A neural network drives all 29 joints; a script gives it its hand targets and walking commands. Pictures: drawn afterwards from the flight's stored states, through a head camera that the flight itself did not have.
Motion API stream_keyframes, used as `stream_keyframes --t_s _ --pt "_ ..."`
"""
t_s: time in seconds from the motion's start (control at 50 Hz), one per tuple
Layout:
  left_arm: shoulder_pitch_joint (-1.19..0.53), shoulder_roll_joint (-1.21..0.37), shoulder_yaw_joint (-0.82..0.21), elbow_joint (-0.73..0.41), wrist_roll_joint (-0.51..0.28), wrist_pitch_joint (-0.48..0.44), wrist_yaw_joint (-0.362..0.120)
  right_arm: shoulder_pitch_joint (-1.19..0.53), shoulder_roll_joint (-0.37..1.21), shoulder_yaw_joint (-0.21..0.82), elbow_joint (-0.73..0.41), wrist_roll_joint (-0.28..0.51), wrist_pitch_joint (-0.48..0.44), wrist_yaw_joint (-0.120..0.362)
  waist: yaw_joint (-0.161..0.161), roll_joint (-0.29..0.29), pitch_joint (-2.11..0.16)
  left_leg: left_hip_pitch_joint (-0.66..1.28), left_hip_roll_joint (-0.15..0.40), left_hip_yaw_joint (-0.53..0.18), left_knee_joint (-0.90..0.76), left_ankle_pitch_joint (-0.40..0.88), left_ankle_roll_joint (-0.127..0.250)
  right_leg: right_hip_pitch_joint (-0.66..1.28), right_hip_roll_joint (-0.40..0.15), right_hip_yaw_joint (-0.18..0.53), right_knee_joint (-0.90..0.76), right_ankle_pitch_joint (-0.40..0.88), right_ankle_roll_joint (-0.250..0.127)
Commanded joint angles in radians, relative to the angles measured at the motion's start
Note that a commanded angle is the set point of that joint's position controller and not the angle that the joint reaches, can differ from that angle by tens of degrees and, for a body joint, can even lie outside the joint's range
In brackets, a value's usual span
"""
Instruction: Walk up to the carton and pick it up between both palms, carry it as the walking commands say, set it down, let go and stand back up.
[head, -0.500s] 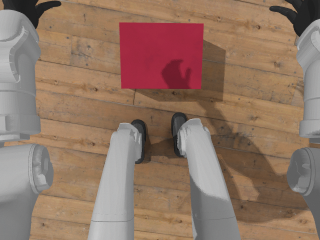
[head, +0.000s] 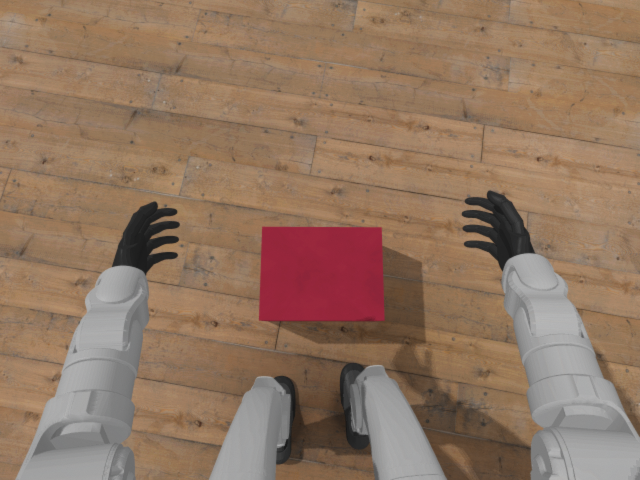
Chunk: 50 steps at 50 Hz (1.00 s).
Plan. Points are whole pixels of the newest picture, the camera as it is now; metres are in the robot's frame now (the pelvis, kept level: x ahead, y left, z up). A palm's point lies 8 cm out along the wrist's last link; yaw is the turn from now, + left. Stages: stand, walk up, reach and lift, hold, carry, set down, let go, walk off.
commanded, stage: let go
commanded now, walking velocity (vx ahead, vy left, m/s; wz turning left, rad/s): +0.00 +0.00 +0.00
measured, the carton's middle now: (321, 276) +0.41 -0.01 -0.61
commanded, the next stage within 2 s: stand in 0.92 s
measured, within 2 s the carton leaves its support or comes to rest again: neither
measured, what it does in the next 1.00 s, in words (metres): rises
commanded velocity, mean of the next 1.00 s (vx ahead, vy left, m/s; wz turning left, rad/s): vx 0.00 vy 0.00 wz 0.00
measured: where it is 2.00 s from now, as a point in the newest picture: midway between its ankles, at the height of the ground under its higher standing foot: (319, 427)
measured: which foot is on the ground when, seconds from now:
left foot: down 0.00-1.00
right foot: down 0.00-1.00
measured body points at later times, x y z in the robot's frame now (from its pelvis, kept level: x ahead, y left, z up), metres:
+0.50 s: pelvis +0.05 +0.00 +0.08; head +0.17 +0.02 +0.51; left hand +0.24 +0.24 -0.02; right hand +0.23 -0.23 +0.00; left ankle +0.02 +0.11 -0.66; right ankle +0.05 -0.09 -0.66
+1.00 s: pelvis +0.03 +0.01 +0.08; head +0.03 +0.00 +0.53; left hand +0.18 +0.24 -0.01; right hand +0.20 -0.23 -0.01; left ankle +0.02 +0.11 -0.66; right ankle +0.05 -0.09 -0.66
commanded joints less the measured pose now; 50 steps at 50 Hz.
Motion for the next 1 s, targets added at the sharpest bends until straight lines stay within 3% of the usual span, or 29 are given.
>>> stream_keyframes --t_s 0.0,0.08,0.16,0.18,0.2,0.28,0.32,0.34,0.4,0.46,0.5,0.56,0.62,0.66,0.72,0.84,0.9,0.92,0.94,0.98 --pt "-0.072 0.134 -0.008 -0.279 -0.020 -0.076 -0.002 -0.003 -0.127 -0.007 -0.224 0.019 -0.077 -0.005 -0.022 0.006 -0.886 0.482 0.021 -0.044 -0.156 0.432 -0.015 0.742 -0.028 0.044 -0.130 0.516 0.038" --pt "0.116 0.105 0.000 -0.230 -0.010 -0.113 0.003 0.162 -0.100 0.022 -0.232 0.020 -0.123 -0.004 0.002 0.005 -0.817 0.493 0.011 -0.054 -0.202 0.543 -0.026 0.836 -0.044 0.064 -0.160 0.702 0.048" --pt "0.316 0.100 0.051 -0.176 0.030 -0.156 0.002 0.360 -0.054 0.018 -0.259 0.022 -0.167 -0.016 0.014 -0.057 -0.707 0.368 -0.003 -0.057 -0.290 0.504 -0.020 1.065 -0.076 0.115 -0.208 0.958 0.062" --pt "0.385 0.097 0.049 -0.173 0.033 -0.167 -0.003 0.432 -0.034 0.028 -0.269 0.018 -0.178 -0.020 0.016 -0.083 -0.710 0.406 -0.002 -0.058 -0.319 0.467 -0.013 1.109 -0.082 0.120 -0.240 0.926 0.070" --pt "0.405 0.091 0.039 -0.172 0.042 -0.172 -0.007 0.460 -0.040 0.034 -0.262 0.023 -0.179 -0.019 0.011 -0.070 -0.652 0.404 -0.002 -0.059 -0.341 0.437 -0.008 1.110 -0.089 0.122 -0.263 0.900 0.074" --pt "0.511 0.076 0.024 -0.258 0.042 -0.216 -0.006 0.622 -0.021 0.026 -0.329 0.015 -0.210 -0.029 0.004 -0.029 -0.610 0.449 0.012 -0.066 -0.446 0.532 0.005 1.249 -0.091 0.130 -0.307 1.068 0.069" --pt "0.546 0.062 0.002 -0.284 0.044 -0.227 -0.009 0.650 -0.038 0.045 -0.339 0.020 -0.222 -0.026 0.002 -0.001 -0.570 0.594 0.018 -0.067 -0.481 0.568 0.002 1.206 -0.080 0.109 -0.370 0.957 0.073" --pt "0.651 0.041 -0.016 -0.302 0.055 -0.232 -0.008 0.745 -0.034 0.063 -0.352 0.022 -0.227 -0.022 0.001 0.024 -0.600 0.717 0.014 -0.064 -0.491 0.652 -0.009 1.239 -0.068 0.097 -0.396 0.976 0.069" --pt "0.698 0.041 -0.040 -0.345 0.053 -0.248 -0.003 0.785 -0.046 0.085 -0.381 0.038 -0.245 -0.018 0.005 0.076 -0.539 0.879 0.027 -0.079 -0.524 0.749 -0.019 1.200 -0.047 0.071 -0.457 0.902 0.065" --pt "0.764 0.044 -0.055 -0.341 0.055 -0.244 -0.003 0.835 -0.063 0.111 -0.363 0.034 -0.244 -0.008 0.013 0.081 -0.442 1.011 0.029 -0.077 -0.558 0.727 -0.028 1.161 -0.025 0.045 -0.525 0.755 0.065" --pt "0.760 0.050 -0.065 -0.347 0.057 -0.234 -0.010 0.831 -0.062 0.118 -0.348 0.031 -0.229 -0.002 0.015 0.057 -0.332 1.013 0.029 -0.069 -0.592 0.585 -0.019 1.141 -0.026 0.039 -0.561 0.618 0.063" --pt "0.732 0.037 -0.091 -0.333 0.046 -0.187 -0.027 0.778 -0.054 0.127 -0.334 0.014 -0.183 0.005 0.015 0.045 -0.133 0.989 0.044 -0.063 -0.642 0.298 -0.002 1.084 -0.029 0.023 -0.613 0.263 0.046" --pt "0.673 0.017 -0.112 -0.328 0.036 -0.122 -0.047 0.708 -0.067 0.124 -0.351 -0.012 -0.112 0.018 -0.009 0.039 0.073 0.932 0.074 -0.064 -0.701 0.015 0.010 1.075 -0.023 -0.008 -0.616 0.034 0.042" --pt "0.637 0.005 -0.111 -0.329 0.047 -0.088 -0.053 0.674 -0.084 0.114 -0.350 -0.030 -0.071 0.026 -0.006 0.083 0.165 0.817 0.111 -0.077 -0.758 -0.137 0.022 1.185 0.006 -0.048 -0.573 0.032 0.053" --pt "0.616 -0.005 -0.103 -0.336 0.062 -0.061 -0.050 0.649 -0.090 0.094 -0.352 -0.056 -0.031 0.030 0.007 0.093 0.211 0.703 0.136 -0.093 -0.801 -0.201 0.026 1.319 0.036 -0.073 -0.531 0.090 0.061" --pt "0.625 -0.001 -0.091 -0.306 0.068 -0.020 -0.050 0.626 -0.074 0.086 -0.389 -0.077 0.014 0.016 0.012 -0.040 0.223 0.859 0.086 -0.070 -0.746 -0.087 0.024 1.224 0.006 -0.034 -0.583 0.026 0.053" --pt "0.617 0.020 -0.080 -0.333 0.067 -0.032 -0.045 0.640 -0.068 0.090 -0.406 -0.063 0.036 0.003 0.013 -0.057 0.175 0.942 0.066 -0.068 -0.708 0.025 0.030 1.200 -0.002 -0.006 -0.597 0.073 0.047" --pt "0.738 0.107 -0.038 -0.160 0.015 -0.100 0.000 0.709 -0.137 0.063 -0.183 -0.032 -0.045 -0.040 0.056 0.031 -0.138 0.938 0.068 -0.076 -0.578 0.122 -0.014 1.119 -0.076 0.071 -0.591 0.124 0.059" --pt "0.740 0.158 -0.044 -0.137 0.040 -0.130 0.015 0.728 -0.122 0.068 -0.165 -0.034 -0.078 -0.056 0.034 0.006 -0.121 0.951 0.050 -0.075 -0.558 0.132 -0.017 1.114 -0.087 0.112 -0.609 0.079 0.051" --pt "0.700 0.165 -0.049 -0.116 0.057 -0.161 0.027 0.744 -0.126 0.067 -0.128 -0.041 -0.117 -0.061 0.007 -0.022 -0.103 0.990 0.080 -0.085 -0.542 0.110 -0.010 1.045 -0.127 0.148 -0.628 0.033 0.020"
